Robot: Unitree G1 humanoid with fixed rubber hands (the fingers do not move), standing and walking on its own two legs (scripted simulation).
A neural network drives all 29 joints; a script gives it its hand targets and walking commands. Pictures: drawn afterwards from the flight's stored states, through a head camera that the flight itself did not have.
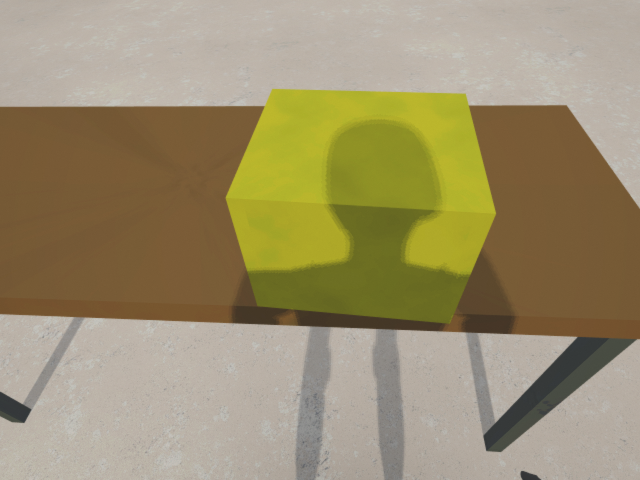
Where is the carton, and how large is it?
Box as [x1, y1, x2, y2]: [226, 89, 495, 323]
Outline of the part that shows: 272,89 226,196 227,204 257,305 449,323 495,214 465,94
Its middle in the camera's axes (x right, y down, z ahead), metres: +0.05 -0.04 +0.51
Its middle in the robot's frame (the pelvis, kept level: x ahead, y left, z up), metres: +0.44 -0.03 +0.12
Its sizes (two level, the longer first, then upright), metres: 0.257 0.223 0.200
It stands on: a table, 0.77 m high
